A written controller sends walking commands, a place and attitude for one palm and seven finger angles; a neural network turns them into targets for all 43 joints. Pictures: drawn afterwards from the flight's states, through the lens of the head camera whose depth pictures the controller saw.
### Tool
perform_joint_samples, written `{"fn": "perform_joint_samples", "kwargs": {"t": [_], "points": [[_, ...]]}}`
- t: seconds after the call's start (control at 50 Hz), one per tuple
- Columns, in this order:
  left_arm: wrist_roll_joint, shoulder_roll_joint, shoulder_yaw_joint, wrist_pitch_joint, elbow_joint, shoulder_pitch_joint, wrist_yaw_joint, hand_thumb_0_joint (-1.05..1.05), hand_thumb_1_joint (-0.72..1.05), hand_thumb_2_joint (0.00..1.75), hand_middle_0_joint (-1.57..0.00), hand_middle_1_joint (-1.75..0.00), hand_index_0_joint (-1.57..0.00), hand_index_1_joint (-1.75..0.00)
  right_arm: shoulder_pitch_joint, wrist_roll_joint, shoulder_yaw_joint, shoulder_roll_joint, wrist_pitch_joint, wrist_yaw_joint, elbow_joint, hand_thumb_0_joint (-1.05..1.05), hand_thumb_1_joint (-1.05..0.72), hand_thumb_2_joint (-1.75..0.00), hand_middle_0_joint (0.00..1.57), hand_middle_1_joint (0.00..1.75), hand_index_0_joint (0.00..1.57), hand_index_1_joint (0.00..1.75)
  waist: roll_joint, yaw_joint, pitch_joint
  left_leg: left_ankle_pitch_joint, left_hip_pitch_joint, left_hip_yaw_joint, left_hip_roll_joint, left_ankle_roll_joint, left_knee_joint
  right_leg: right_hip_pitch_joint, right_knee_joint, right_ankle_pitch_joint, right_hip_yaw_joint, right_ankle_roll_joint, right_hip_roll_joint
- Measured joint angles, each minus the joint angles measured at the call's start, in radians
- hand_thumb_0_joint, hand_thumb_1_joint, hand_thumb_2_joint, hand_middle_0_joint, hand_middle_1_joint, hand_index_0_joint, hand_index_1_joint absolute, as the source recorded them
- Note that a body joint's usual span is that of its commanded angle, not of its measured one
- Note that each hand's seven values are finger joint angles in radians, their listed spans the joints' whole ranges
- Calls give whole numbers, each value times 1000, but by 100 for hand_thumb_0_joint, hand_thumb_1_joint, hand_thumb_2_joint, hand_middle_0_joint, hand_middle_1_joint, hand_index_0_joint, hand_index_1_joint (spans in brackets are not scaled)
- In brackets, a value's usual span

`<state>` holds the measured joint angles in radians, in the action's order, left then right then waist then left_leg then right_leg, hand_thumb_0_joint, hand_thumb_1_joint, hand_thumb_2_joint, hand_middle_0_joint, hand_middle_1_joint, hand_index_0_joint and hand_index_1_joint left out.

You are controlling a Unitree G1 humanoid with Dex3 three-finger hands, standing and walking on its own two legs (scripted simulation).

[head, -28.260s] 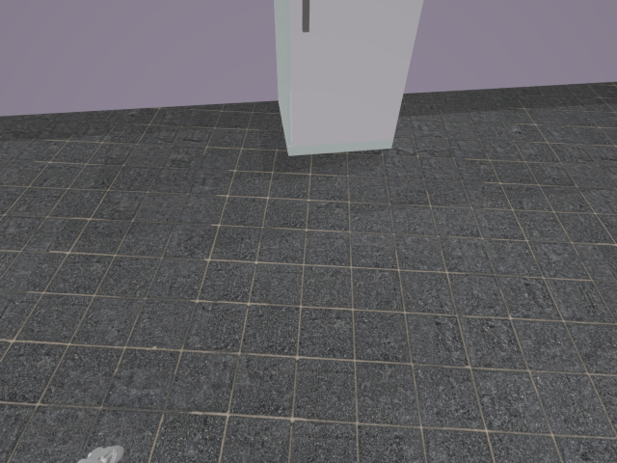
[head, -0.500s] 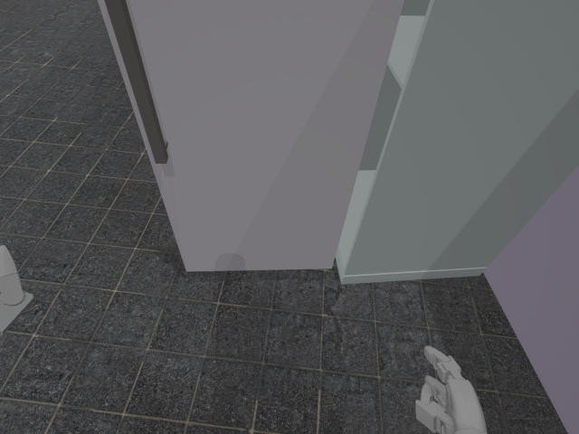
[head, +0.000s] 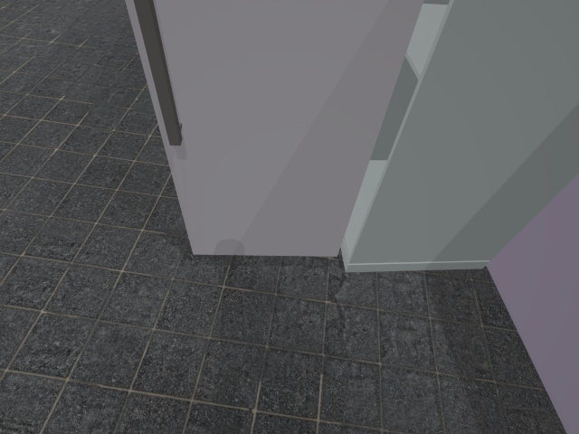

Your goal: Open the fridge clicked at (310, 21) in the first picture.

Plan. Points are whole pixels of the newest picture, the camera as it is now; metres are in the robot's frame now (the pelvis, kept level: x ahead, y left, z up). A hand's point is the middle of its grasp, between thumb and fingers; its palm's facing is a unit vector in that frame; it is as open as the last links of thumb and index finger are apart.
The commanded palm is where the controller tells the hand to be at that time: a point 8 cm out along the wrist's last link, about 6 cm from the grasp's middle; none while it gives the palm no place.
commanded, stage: let the arm hang, fingers relaxed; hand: left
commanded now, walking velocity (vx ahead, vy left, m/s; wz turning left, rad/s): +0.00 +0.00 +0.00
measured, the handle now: (159, 54) +0.75 +0.30 +0.11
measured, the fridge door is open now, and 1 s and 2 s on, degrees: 88 88 88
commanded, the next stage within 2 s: look to check the result in 0.74 s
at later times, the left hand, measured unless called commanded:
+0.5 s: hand out of the picture +0.03 +0.22 -0.17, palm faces -0.03 -0.97 -0.24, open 7.4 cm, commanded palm none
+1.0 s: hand out of the picture +0.05 +0.24 -0.17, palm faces -0.04 -0.96 -0.27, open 7.4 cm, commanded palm none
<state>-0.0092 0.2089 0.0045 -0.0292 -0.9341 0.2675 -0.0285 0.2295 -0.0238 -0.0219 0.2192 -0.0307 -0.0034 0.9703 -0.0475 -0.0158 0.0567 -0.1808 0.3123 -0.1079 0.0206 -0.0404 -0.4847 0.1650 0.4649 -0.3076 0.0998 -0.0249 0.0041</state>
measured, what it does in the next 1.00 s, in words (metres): stands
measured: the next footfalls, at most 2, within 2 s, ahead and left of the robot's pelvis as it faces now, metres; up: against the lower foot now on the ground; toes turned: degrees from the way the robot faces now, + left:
none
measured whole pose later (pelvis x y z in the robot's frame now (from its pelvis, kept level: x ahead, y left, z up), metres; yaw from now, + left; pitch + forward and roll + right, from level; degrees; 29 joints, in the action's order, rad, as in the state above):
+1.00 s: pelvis +0.01 +0.02 +0.01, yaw -1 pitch -1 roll +0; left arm -0.02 0.27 0.00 0.01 -1.15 0.19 -0.02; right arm 0.17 -0.01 0.01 0.26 0.00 -0.01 1.14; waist -0.02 -0.01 0.05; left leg -0.13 0.18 -0.14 -0.02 -0.07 -0.32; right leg 0.05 0.31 -0.24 0.07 0.01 -0.03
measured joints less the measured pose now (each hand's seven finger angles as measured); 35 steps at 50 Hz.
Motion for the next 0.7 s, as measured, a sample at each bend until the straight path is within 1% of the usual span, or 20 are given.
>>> {"fn": "perform_joint_samples", "kwargs": {"t": [0.08,0.2,0.32,0.52,0.7], "points": [[-2,24,-3,9,-99,26,6,-1,98,90,-21,-30,-21,-30,32,5,10,-20,-5,-9,80,1,-91,-90,20,30,20,30,11,11,9,9,-21,4,3,0,23,-34,-52,26,2,0,8],[-2,33,-5,16,-193,39,5,0,94,90,-21,-30,-20,-30,38,11,22,-24,4,-16,142,1,-91,-90,20,30,20,30,44,12,4,21,-55,-7,-5,-9,58,-65,-87,44,-7,9,1],[-3,27,-3,25,-218,14,3,1,92,90,-20,-30,-20,-30,10,11,28,-20,12,-16,162,1,-91,-90,20,30,20,30,62,11,-16,34,-78,-21,-17,-19,89,-73,-95,50,-20,19,-11],[-7,10,3,41,-202,-55,3,1,91,90,-20,-30,-20,-30,-38,9,26,-14,29,-15,161,0,-91,-90,20,30,20,30,49,8,-43,48,-105,-31,-31,-27,126,-87,-108,55,-29,30,-24],[-8,4,4,44,-195,-78,7,1,91,90,-20,-30,-20,-30,-50,8,26,-4,35,-14,160,0,-91,-90,20,30,20,30,32,3,-39,53,-114,-33,-38,-30,146,-96,-126,61,-30,34,-28]]}}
